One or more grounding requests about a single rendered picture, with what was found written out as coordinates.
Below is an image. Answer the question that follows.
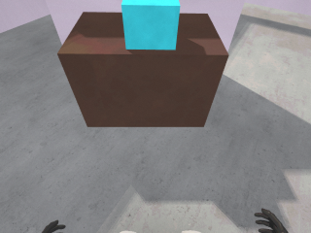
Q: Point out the left robot hand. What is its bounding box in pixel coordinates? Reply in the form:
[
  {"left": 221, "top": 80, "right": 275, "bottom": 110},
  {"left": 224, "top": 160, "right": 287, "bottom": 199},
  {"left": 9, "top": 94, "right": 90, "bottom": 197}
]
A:
[{"left": 42, "top": 220, "right": 66, "bottom": 233}]

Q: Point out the pedestal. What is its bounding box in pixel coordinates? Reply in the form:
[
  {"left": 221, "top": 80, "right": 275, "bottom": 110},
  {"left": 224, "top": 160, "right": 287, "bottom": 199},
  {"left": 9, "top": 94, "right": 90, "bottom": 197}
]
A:
[{"left": 57, "top": 12, "right": 229, "bottom": 127}]

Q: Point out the carton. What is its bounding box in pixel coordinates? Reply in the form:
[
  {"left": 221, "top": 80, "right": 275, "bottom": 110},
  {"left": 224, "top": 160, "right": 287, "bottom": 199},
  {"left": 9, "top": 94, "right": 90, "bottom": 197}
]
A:
[{"left": 121, "top": 0, "right": 181, "bottom": 50}]

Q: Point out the right robot hand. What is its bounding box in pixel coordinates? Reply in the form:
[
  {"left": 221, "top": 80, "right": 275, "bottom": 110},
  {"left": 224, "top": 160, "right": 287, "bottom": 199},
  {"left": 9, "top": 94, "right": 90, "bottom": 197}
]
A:
[{"left": 254, "top": 208, "right": 289, "bottom": 233}]

